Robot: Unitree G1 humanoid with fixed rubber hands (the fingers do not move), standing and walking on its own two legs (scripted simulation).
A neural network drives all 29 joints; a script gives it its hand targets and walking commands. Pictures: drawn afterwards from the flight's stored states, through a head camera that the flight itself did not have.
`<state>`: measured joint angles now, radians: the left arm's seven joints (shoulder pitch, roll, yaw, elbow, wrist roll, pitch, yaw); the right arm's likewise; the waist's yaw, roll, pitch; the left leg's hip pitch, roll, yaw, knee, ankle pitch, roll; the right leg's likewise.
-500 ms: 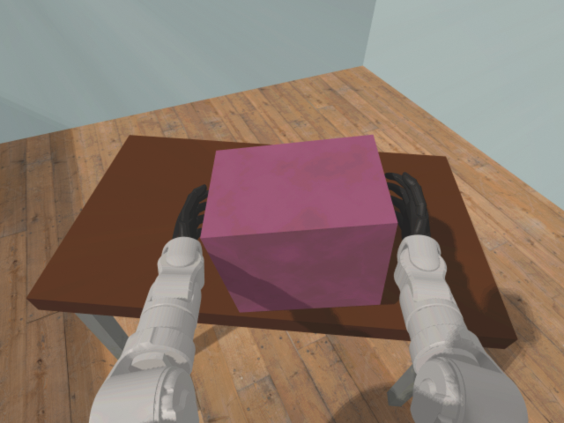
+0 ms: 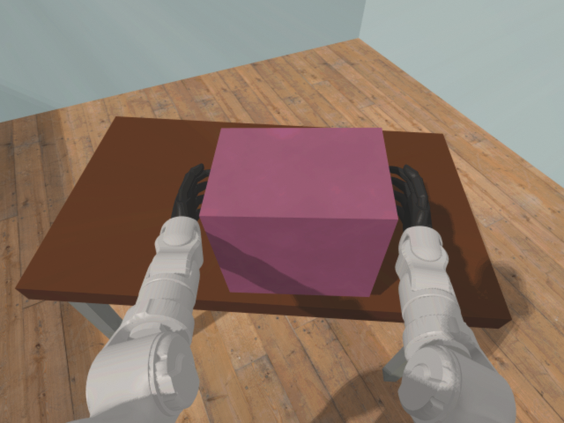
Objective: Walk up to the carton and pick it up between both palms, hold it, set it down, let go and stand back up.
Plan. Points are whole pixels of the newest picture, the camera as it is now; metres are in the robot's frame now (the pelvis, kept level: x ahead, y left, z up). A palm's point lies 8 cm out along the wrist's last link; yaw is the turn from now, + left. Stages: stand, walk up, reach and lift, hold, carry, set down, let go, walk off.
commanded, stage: set down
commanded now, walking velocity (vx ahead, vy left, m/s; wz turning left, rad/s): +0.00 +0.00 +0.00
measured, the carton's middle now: (299, 217) +0.44 -0.06 +0.02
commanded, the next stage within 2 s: none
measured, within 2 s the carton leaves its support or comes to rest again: rests again in 0.32 s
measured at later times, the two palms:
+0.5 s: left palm (196, 217) +0.45 +0.11 +0.02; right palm (403, 229) +0.40 -0.22 +0.02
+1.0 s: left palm (196, 220) +0.45 +0.11 +0.02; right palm (403, 232) +0.39 -0.22 +0.02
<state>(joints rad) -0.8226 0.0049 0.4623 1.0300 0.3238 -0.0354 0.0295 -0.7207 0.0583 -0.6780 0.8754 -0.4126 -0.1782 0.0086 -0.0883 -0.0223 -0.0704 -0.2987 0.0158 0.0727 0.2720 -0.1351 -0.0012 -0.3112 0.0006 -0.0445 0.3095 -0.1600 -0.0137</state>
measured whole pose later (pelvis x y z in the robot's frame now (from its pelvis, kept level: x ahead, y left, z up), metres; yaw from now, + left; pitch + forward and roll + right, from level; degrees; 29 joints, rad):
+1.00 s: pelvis +0.01 +0.00 -0.01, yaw +0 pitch +18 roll +0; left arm -0.89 0.04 0.49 1.23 0.33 -0.33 0.08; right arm -0.76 0.01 -0.68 1.04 -0.42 -0.37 -0.04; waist -0.09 0.01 -0.11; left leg -0.50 0.03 0.07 0.34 -0.16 0.00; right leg -0.49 0.01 -0.05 0.32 -0.15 -0.02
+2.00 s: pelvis +0.00 +0.00 -0.01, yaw -1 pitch +20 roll +0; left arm -0.90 0.09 0.47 1.26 0.34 -0.35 0.08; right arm -0.78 -0.02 -0.59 1.11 -0.33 -0.37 -0.03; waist -0.11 -0.01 -0.13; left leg -0.56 0.04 0.08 0.38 -0.17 -0.01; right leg -0.55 0.02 -0.05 0.36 -0.16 -0.03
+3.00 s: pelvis -0.04 -0.01 -0.04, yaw -1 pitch +28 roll +0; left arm -1.20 0.33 -0.17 1.49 -0.35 -0.22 0.03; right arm -1.10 -0.39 0.04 1.38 0.42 -0.20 0.00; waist -0.08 0.01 -0.32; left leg -0.94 0.06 0.06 0.66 -0.22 -0.01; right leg -0.93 0.02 -0.06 0.65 -0.22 -0.03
